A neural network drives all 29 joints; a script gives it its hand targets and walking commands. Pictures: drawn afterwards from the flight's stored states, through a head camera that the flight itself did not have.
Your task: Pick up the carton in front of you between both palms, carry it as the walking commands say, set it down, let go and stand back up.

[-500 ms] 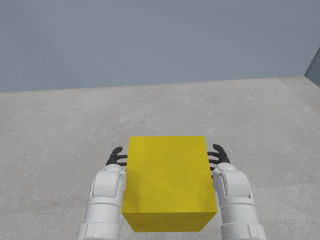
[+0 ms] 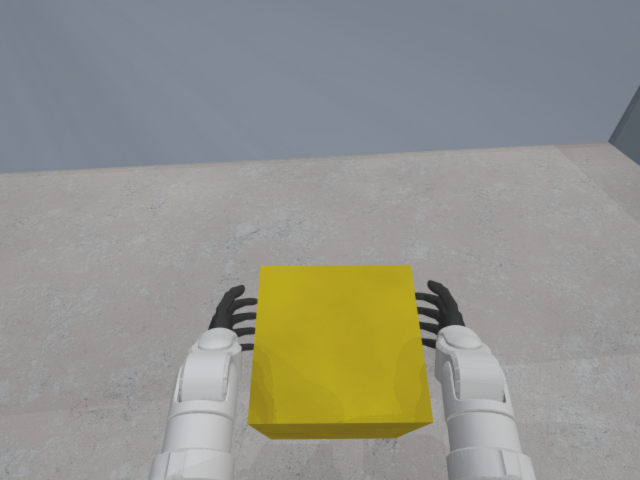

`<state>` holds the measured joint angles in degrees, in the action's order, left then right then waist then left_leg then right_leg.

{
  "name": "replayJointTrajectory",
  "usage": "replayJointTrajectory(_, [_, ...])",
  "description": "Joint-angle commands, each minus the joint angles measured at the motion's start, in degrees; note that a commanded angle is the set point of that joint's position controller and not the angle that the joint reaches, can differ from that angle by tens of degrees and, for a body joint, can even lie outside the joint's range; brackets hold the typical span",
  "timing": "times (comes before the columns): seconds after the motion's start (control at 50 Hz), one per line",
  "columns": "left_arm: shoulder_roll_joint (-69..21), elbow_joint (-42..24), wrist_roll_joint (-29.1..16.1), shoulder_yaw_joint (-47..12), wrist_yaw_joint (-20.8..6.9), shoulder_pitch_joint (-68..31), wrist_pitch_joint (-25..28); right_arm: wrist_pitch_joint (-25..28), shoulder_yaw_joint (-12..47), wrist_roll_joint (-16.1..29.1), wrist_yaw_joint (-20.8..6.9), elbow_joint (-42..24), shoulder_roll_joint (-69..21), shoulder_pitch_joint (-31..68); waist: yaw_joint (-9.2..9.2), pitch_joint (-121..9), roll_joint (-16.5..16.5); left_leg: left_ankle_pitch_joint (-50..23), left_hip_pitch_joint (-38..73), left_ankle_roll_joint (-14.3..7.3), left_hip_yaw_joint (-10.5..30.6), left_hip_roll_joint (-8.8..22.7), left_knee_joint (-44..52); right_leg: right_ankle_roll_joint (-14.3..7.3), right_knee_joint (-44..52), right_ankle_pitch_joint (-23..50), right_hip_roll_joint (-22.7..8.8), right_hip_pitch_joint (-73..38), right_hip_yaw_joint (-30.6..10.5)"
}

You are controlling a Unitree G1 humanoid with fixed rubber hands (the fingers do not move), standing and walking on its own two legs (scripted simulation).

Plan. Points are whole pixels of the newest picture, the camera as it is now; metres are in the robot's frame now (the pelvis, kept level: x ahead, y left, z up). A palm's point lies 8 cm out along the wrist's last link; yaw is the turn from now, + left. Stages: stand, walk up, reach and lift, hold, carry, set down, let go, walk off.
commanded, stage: carry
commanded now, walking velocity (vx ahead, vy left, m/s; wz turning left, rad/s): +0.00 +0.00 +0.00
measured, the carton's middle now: (334, 360) +0.32 +0.00 -0.06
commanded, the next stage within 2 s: hold in 0.06 s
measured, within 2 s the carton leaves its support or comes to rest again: neither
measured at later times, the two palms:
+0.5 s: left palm (241, 323) +0.31 +0.13 +0.04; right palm (471, 361) +0.25 -0.16 +0.05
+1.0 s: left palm (230, 311) +0.33 +0.15 +0.05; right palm (454, 349) +0.27 -0.15 +0.06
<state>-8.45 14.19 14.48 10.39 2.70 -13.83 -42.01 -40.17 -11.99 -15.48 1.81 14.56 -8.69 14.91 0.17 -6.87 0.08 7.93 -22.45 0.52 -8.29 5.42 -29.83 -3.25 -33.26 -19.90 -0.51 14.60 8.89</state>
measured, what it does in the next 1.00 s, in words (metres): shifts its weight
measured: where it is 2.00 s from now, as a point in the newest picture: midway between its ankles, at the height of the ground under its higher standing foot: outside the picture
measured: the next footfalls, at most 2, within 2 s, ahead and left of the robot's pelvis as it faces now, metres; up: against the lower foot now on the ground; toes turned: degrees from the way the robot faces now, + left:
none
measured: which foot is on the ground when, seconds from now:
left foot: down 0.00-1.00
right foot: down 0.00-1.00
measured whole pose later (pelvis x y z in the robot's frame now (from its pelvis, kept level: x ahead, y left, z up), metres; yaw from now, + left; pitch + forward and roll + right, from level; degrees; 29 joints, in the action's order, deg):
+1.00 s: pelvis +0.02 +0.06 +0.01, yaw -13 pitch -6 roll +0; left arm -8.8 16.7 16.6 12.4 1.9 -15.6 -42.4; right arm -38.7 -15.5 -16.9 -0.5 19.8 -9.2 17.0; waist 0.1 -0.1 2.2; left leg 9.6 -7.9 -1.8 1.0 -2.7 -23.7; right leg 1.2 -24.3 -14.8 0.6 3.4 -7.1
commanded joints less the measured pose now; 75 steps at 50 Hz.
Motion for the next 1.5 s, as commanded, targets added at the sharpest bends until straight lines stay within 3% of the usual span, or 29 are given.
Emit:
replayJointTrajectory(0.0, [-53.8, -6.0, -15.8, -31.4, -15.2, -30.0, 2.9, 0.7, 31.0, 14.8, -15.1, -1.5, -54.1, 24.7, -0.09, -14.1, 0.3, -5.9, 10.0, -1.1, 5.1, 4.2, 1.8, 0.4, 7.4, 13.3, -8.2, 0.2, -7.6])
replayJointTrajectory(0.04, [-53.9, -6.4, -16.1, -31.5, -15.2, -30.8, 3.0, 0.7, 31.2, 15.1, -15.1, -2.0, -54.3, 25.4, -0.09, -13.5, 0.3, -5.0, 9.8, -1.0, 5.0, 4.1, 2.0, 0.3, 7.8, 12.4, -8.2, 0.7, -7.7])
replayJointTrajectory(0.06, [-54.9, -8.9, -15.7, -31.0, -15.7, -28.7, 2.9, 1.5, 30.4, 14.9, -15.5, 0.3, -56.5, 24.2, -0.25, -4.2, 8.2, -8.3, 25.9, -2.6, 10.8, -12.2, 1.0, 1.6, 14.0, 21.2, 0.1, 6.2, -18.3])
replayJointTrajectory(0.08, [-53.7, -11.0, -16.0, -31.3, -16.3, -30.3, 3.4, 2.9, 29.5, 13.7, -15.3, 0.0, -56.3, 22.7, -1.19, -6.0, 7.4, -10.5, 24.7, -2.4, 12.4, -10.9, 2.2, 1.2, 13.6, 23.3, -0.2, 1.1, -19.0])
replayJointTrajectory(0.1, [-54.7, -10.7, -16.5, -32.8, -16.4, -31.4, 3.6, 3.6, 30.0, 13.6, -15.0, -0.5, -56.6, 24.3, -0.86, -8.1, 4.9, -11.6, 23.8, -1.9, 12.4, -10.9, 2.6, 1.4, 12.4, 25.8, 0.2, -2.1, -18.3])
replayJointTrajectory(0.14, [-54.7, -10.6, -17.4, -34.3, -17.1, -31.9, 3.7, 4.0, 29.4, 13.3, -14.5, -0.7, -56.0, 24.0, -1.77, -10.0, 2.9, -10.4, 19.9, -0.8, 12.3, -11.2, 4.1, 2.0, 12.0, 27.4, 1.5, -10.2, -17.2])
replayJointTrajectory(0.16, [-54.3, -10.2, -17.6, -34.5, -17.1, -31.8, 3.9, 4.2, 29.4, 13.6, -14.3, -0.8, -56.3, 24.8, -2.21, -10.6, 4.4, -8.6, 21.7, -0.8, 12.3, -11.3, 4.0, 2.3, 12.9, 23.4, 1.5, -8.9, -17.3])
replayJointTrajectory(0.24, [-54.7, -7.5, -15.3, -32.2, -16.1, -30.1, 4.2, 3.8, 31.8, 15.7, -15.8, 0.1, -57.3, 28.3, 1.06, -8.4, 2.7, -5.1, 21.3, -1.0, 11.6, -11.7, 5.4, 3.3, 13.5, 18.1, 2.0, -7.8, -16.4])
replayJointTrajectory(0.3, [-55.5, -4.9, -14.1, -30.6, -15.9, -29.9, 4.3, 3.5, 31.8, 16.1, -16.9, 1.3, -57.0, 30.1, 1.96, -6.4, 2.0, -2.6, 21.3, -1.3, 11.6, -11.7, 6.4, 3.6, 13.9, 14.0, 2.5, -6.6, -15.8])
replayJointTrajectory(0.46, [-57.2, -1.8, -13.9, -29.8, -16.5, -32.2, 4.0, 3.3, 29.4, 15.3, -18.0, 3.5, -56.2, 31.0, 0.35, -5.7, -0.5, -2.1, 28.4, -0.6, 12.4, -10.2, 7.3, 2.1, 14.6, 8.5, 3.8, -0.2, -14.4])
replayJointTrajectory(0.66, [-57.7, -2.2, -15.3, -30.8, -17.2, -34.8, 3.5, 3.5, 26.4, 13.5, -17.9, 4.5, -56.3, 30.4, -1.14, -7.2, -1.4, -1.5, 30.7, 0.7, 14.5, -7.8, 8.9, 0.8, 13.9, 6.6, 5.1, 0.6, -13.8])
replayJointTrajectory(0.9, [-57.4, -1.2, -14.9, -29.9, -16.8, -33.4, 3.1, 3.4, 26.0, 13.6, -18.0, 4.6, -56.0, 30.5, -0.47, -7.4, -2.2, -5.2, 32.0, 1.0, 15.1, -7.2, 8.9, 1.2, 13.9, 8.0, 5.4, 1.0, -13.9])
replayJointTrajectory(1.04, [-55.2, 1.1, -13.4, -27.1, -17.1, -35.6, 4.0, 3.5, 25.9, 13.2, -17.2, 5.4, -57.1, 33.6, 0.82, -6.4, -0.4, -4.9, 30.1, -0.2, 13.5, -8.5, 7.8, 1.9, 13.6, 7.9, 5.2, 1.0, -13.9])
replayJointTrajectory(1.18, [-47.9, 15.3, -4.7, -12.4, -19.0, -46.6, 10.5, 8.3, 14.0, 6.4, -14.4, 19.0, -58.9, 42.4, 2.00, -2.2, 2.3, 2.3, 20.5, -2.5, 11.5, -9.6, 2.3, 2.8, 10.1, 2.4, 4.7, 7.9, -14.7])
replayJointTrajectory(1.3, [-37.6, 22.8, 3.8, -1.1, -18.6, -43.7, 19.1, 17.1, 2.8, -1.1, -9.5, 24.2, -52.4, 39.0, 2.79, -5.8, 2.1, -5.8, 6.7, -3.0, 10.4, -10.7, -4.7, 4.4, 3.3, 13.6, 6.1, 12.4, -14.6])
replayJointTrajectory(1.38, [-36.3, 22.4, 4.1, -3.2, -18.6, -42.5, 25.8, 24.6, 4.7, -0.8, -7.3, 22.7, -52.4, 37.7, 2.92, -15.1, 1.9, -11.2, 0.9, -2.8, 10.4, -11.4, -10.0, 5.6, -2.0, 19.9, 7.2, 16.5, -13.9])
replayJointTrajectory(1.48, [-39.3, 19.9, 0.4, -11.7, -19.2, -48.8, 32.9, 32.2, 14.8, 3.5, -6.0, 20.3, -55.9, 44.0, 3.86, -33.4, 0.6, -19.5, -2.6, -2.2, 10.3, -11.9, -18.1, 6.7, -9.9, 25.9, 8.4, 22.8, -13.3])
